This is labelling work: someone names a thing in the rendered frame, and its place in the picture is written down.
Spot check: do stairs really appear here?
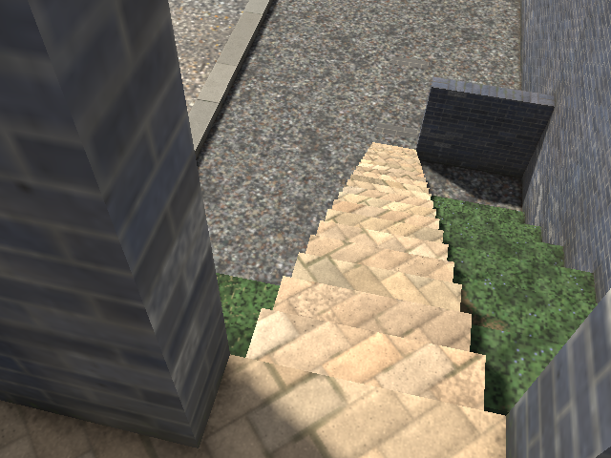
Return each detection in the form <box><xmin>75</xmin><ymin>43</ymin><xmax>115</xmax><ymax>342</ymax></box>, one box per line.
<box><xmin>245</xmin><ymin>142</ymin><xmax>486</xmax><ymax>410</ymax></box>

